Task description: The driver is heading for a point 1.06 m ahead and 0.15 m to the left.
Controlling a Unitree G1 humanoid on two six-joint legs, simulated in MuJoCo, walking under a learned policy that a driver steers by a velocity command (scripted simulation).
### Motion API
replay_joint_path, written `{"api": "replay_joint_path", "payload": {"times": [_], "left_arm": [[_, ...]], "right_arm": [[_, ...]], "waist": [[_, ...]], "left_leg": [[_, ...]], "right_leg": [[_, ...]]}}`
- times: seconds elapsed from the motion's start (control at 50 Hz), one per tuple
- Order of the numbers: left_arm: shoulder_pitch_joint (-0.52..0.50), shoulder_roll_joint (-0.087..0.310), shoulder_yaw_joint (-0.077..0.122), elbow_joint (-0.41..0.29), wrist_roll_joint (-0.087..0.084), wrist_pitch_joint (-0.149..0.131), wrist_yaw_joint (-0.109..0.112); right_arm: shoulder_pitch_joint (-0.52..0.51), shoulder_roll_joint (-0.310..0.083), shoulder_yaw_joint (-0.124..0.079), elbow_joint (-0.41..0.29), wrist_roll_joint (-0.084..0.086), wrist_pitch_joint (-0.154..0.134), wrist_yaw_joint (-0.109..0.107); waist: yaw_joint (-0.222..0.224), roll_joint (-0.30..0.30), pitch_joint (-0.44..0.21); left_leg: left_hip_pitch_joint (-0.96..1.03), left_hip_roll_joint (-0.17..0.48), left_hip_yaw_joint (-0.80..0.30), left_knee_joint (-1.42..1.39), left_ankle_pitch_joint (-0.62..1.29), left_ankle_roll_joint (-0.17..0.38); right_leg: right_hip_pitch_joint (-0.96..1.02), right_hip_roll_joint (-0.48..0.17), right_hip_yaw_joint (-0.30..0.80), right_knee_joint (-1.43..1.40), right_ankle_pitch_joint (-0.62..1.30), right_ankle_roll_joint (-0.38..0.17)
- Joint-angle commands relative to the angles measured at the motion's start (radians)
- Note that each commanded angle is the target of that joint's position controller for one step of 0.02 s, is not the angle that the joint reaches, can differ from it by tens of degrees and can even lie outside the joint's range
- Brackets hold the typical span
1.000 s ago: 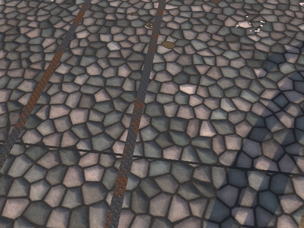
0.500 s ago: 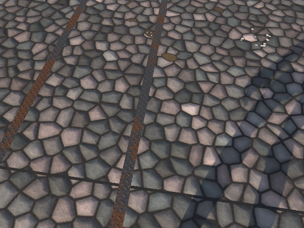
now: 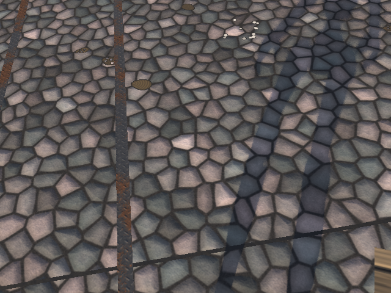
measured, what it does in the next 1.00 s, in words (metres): walks ahead: left foot, then right foot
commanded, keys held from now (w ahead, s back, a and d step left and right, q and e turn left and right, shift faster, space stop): no key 0.26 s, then w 0.06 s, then w+q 0.68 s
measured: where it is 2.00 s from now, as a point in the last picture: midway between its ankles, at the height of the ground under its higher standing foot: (175, 191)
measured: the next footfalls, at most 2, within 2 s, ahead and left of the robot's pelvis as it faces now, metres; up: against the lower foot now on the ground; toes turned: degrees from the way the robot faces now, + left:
left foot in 0.24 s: +0.07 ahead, +0.15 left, +0.00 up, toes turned -7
right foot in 0.58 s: +0.10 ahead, -0.11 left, +0.00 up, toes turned +1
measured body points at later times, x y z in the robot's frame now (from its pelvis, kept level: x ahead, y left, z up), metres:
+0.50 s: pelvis +0.04 +0.02 +0.00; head +0.06 +0.03 +0.45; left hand +0.22 +0.28 -0.10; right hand +0.07 -0.26 -0.13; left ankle +0.03 +0.15 -0.75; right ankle +0.03 -0.11 -0.72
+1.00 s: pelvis +0.23 +0.05 -0.03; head +0.27 +0.06 +0.42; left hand +0.14 +0.32 -0.16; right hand +0.52 -0.12 -0.11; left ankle +0.36 +0.18 -0.74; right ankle +0.06 -0.12 -0.75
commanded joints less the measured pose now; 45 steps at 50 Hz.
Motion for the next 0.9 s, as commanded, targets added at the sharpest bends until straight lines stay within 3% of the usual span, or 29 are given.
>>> {"api": "replay_joint_path", "payload": {"times": [0.02, 0.1, 0.16, 0.2, 0.22, 0.24, 0.26, 0.28, 0.3, 0.34, 0.36, 0.42, 0.48, 0.52, 0.54, 0.56, 0.58, 0.6, 0.62, 0.64, 0.66, 0.7, 0.78, 0.86, 0.9], "left_arm": [[-0.008, 0.173, 0.045, -0.069, -0.004, -0.005, 0.015], [-0.032, 0.176, 0.044, -0.075, 0.008, 0.007, 0.007], [-0.058, 0.170, 0.036, -0.071, 0.007, 0.014, -0.003], [-0.090, 0.156, 0.027, -0.068, -0.003, 0.018, -0.003], [-0.094, 0.145, 0.021, -0.062, -0.009, 0.018, -0.003], [-0.065, 0.124, 0.013, -0.055, 0.002, 0.013, -0.002], [-0.018, 0.084, 0.001, -0.059, 0.027, 0.004, -0.006], [-0.028, 0.077, 0.000, -0.063, 0.022, 0.000, -0.006], [-0.057, 0.118, 0.007, -0.054, 0.022, -0.001, -0.004], [-0.149, 0.134, 0.019, -0.065, 0.007, -0.007, -0.007], [-0.164, 0.149, 0.028, -0.074, 0.004, -0.012, -0.009], [-0.166, 0.100, 0.020, -0.063, -0.009, -0.053, -0.023], [-0.176, 0.054, 0.010, -0.051, -0.010, -0.091, -0.039], [-0.110, 0.065, 0.019, -0.017, -0.018, -0.100, -0.042], [-0.070, 0.079, 0.027, 0.000, -0.020, -0.098, -0.038], [0.006, 0.104, 0.037, 0.015, -0.022, -0.095, -0.027], [0.134, 0.147, 0.049, 0.031, -0.016, -0.090, -0.011], [0.189, 0.270, 0.078, 0.045, 0.005, -0.082, -0.012], [0.147, 0.224, 0.068, 0.040, 0.019, -0.091, -0.015], [0.089, 0.147, 0.046, 0.027, 0.011, -0.102, -0.015], [0.050, 0.112, 0.035, 0.020, 0.005, -0.110, -0.018], [0.025, 0.094, 0.028, 0.025, 0.005, -0.114, -0.022], [0.043, 0.107, 0.032, 0.042, 0.018, -0.116, -0.021], [0.072, 0.140, 0.040, 0.062, 0.005, -0.112, -0.016], [0.097, 0.154, 0.045, 0.077, -0.007, -0.107, -0.017]], "right_arm": [[-0.051, -0.049, -0.005, -0.065, 0.006, -0.021, 0.003], [-0.037, -0.056, 0.003, -0.053, 0.012, -0.024, 0.020], [-0.019, -0.067, 0.005, -0.046, 0.015, -0.030, 0.029], [0.020, -0.059, 0.008, -0.031, 0.013, -0.039, 0.038], [0.048, -0.056, 0.010, -0.020, 0.006, -0.045, 0.043], [0.066, -0.093, 0.005, -0.017, -0.009, -0.049, 0.042], [0.070, -0.172, -0.007, -0.023, -0.025, -0.047, 0.037], [0.047, -0.126, 0.011, -0.010, -0.033, -0.046, 0.039], [0.023, -0.084, 0.022, -0.018, -0.024, -0.051, 0.042], [0.106, -0.151, 0.004, 0.012, 0.001, -0.053, 0.035], [0.129, -0.166, 0.001, 0.022, 0.009, -0.056, 0.031], [0.153, -0.138, 0.007, 0.026, 0.028, -0.060, 0.022], [0.150, -0.151, 0.000, 0.019, 0.028, -0.052, 0.018], [0.137, -0.157, -0.004, 0.009, 0.035, -0.042, 0.019], [0.143, -0.139, 0.001, 0.004, 0.034, -0.042, 0.020], [0.132, -0.097, 0.012, -0.005, 0.030, -0.047, 0.024], [0.094, -0.014, 0.036, -0.028, 0.020, -0.056, 0.032], [0.075, 0.026, 0.047, -0.085, 0.035, -0.074, 0.031], [0.070, -0.063, 0.028, -0.088, 0.048, -0.085, 0.031], [0.101, -0.102, 0.013, -0.068, 0.053, -0.087, 0.038], [0.140, -0.097, 0.009, -0.042, 0.045, -0.083, 0.042], [0.126, -0.070, 0.011, -0.043, 0.031, -0.081, 0.050], [0.063, -0.014, 0.029, -0.087, 0.031, -0.076, 0.073], [-0.061, 0.014, 0.050, -0.158, 0.021, -0.076, 0.099], [-0.097, 0.007, 0.051, -0.186, 0.023, -0.073, 0.111]], "waist": [[0.003, -0.161, -0.121], [0.020, -0.188, -0.118], [0.022, -0.187, -0.111], [-0.009, -0.171, -0.111], [-0.031, -0.152, -0.108], [-0.021, -0.100, -0.124], [0.029, 0.095, -0.155], [0.033, 0.187, -0.143], [0.004, 0.154, -0.117], [-0.065, 0.179, -0.037], [-0.072, 0.177, 0.010], [-0.067, 0.134, 0.025], [-0.058, 0.135, -0.008], [-0.015, 0.119, -0.032], [0.005, 0.103, -0.048], [0.045, 0.082, -0.082], [0.107, -0.025, -0.132], [0.108, -0.272, -0.131], [0.090, -0.220, -0.051], [0.057, -0.192, 0.012], [0.033, -0.181, 0.026], [0.024, -0.151, 0.060], [0.032, -0.117, 0.054], [0.060, -0.098, 0.088], [0.059, -0.091, 0.096]], "left_leg": [[-0.076, 0.013, -0.036, -0.127, 0.027, -0.023], [0.078, 0.018, -0.013, -0.258, 0.003, -0.026], [0.155, 0.018, 0.000, -0.347, -0.014, -0.011], [0.238, 0.015, 0.014, -0.513, 0.081, 0.012], [0.321, 0.021, 0.014, -0.657, 0.229, 0.032], [0.421, 0.094, -0.049, -0.683, 0.356, 0.059], [0.503, 0.251, -0.205, -0.663, 0.591, 0.134], [0.435, 0.332, -0.302, -0.699, 0.458, 0.270], [0.404, 0.323, -0.319, -0.751, 0.185, 0.293], [0.425, 0.297, -0.377, -0.836, -0.203, 0.281], [0.435, 0.320, -0.426, -0.859, -0.236, 0.294], [0.476, 0.268, -0.376, -0.865, -0.162, 0.276], [0.394, 0.198, -0.291, -0.837, -0.028, 0.269], [0.312, 0.170, -0.273, -0.795, 0.003, 0.260], [0.250, 0.153, -0.275, -0.764, 0.000, 0.240], [0.147, 0.124, -0.261, -0.696, -0.039, 0.200], [-0.015, 0.052, -0.189, -0.475, -0.128, 0.137], [-0.211, -0.029, -0.054, -0.236, -0.222, 0.099], [-0.279, 0.057, -0.092, -0.054, -0.223, 0.100], [-0.315, 0.081, -0.110, 0.017, -0.139, 0.110], [-0.310, 0.093, -0.105, 0.046, -0.068, 0.110], [-0.311, 0.117, -0.099, 0.055, 0.060, 0.101], [-0.269, 0.120, -0.037, -0.043, 0.227, 0.058], [-0.161, 0.111, 0.047, -0.276, 0.357, 0.062], [-0.135, 0.102, 0.069, -0.339, 0.343, 0.088]], "right_leg": [[0.226, -0.221, 0.248, -0.091, 0.315, -0.157], [0.145, -0.219, 0.261, -0.078, 0.312, -0.172], [0.127, -0.221, 0.293, -0.051, 0.368, -0.176], [0.118, -0.199, 0.296, -0.014, 0.375, -0.151], [0.089, -0.172, 0.288, -0.001, 0.328, -0.116], [0.036, -0.131, 0.262, 0.029, 0.210, -0.066], [-0.043, -0.017, 0.156, 0.163, -0.029, -0.008], [-0.085, 0.036, 0.067, 0.161, -0.265, 0.041], [-0.080, 0.007, 0.037, 0.214, -0.288, 0.068], [-0.207, 0.009, -0.020, 0.339, -0.298, 0.085], [-0.284, -0.013, -0.007, 0.413, -0.305, 0.091], [-0.307, -0.031, -0.034, 0.344, -0.263, 0.085], [-0.107, 0.007, -0.077, 0.127, -0.189, 0.080], [0.072, 0.028, -0.107, -0.052, -0.005, 0.069], [0.183, 0.023, -0.105, -0.100, 0.051, 0.063], [0.332, -0.029, -0.075, -0.088, 0.042, 0.052], [0.503, -0.186, 0.089, -0.118, -0.080, 0.012], [0.512, -0.407, 0.424, -0.235, -0.366, -0.111], [0.423, -0.462, 0.514, -0.279, -0.489, -0.172], [0.397, -0.407, 0.432, -0.289, -0.460, -0.148], [0.382, -0.361, 0.332, -0.298, -0.361, -0.116], [0.342, -0.312, 0.160, -0.310, -0.103, -0.083], [0.269, -0.264, -0.047, -0.329, 0.152, -0.090], [0.211, -0.262, -0.173, -0.346, 0.210, -0.087], [0.250, -0.284, -0.203, -0.331, 0.255, -0.081]]}}
Velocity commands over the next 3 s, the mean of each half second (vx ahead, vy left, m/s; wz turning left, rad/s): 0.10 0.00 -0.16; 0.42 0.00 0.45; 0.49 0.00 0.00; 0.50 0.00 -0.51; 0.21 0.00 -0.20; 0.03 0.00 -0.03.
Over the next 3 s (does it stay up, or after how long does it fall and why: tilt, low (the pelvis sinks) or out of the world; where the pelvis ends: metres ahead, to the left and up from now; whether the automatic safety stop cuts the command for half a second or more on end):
stays up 1.00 0.18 -0.01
